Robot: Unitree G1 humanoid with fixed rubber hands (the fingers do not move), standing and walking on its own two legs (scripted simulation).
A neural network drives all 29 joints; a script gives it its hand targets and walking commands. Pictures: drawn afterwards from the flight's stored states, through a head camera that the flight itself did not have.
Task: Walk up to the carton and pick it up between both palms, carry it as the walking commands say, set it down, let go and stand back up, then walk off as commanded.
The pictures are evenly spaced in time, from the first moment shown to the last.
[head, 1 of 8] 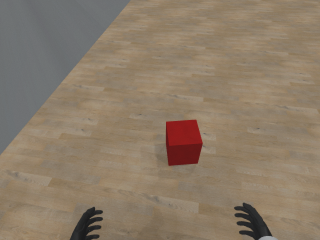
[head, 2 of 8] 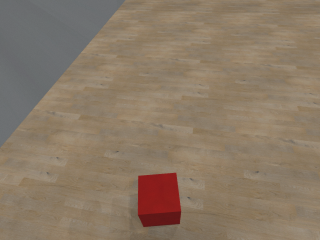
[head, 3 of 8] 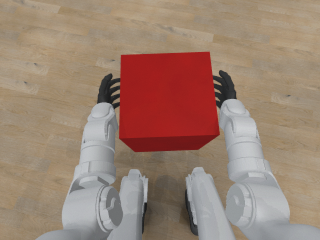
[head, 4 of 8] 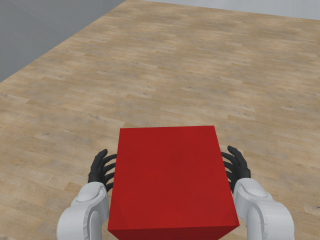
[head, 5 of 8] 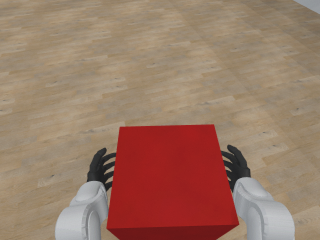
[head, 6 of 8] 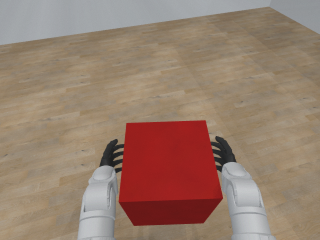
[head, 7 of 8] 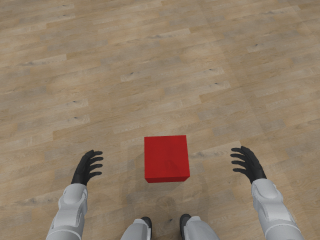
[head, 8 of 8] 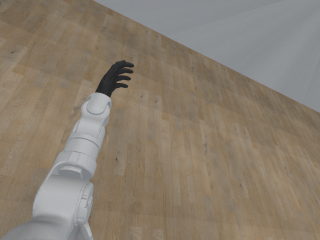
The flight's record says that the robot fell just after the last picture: yes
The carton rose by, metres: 0.69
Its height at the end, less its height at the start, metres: +0.05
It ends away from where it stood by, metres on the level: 2.85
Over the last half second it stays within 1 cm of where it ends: no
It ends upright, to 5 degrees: no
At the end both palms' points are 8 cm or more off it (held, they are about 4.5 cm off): yes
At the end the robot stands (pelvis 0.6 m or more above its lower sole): yes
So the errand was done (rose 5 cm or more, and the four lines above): no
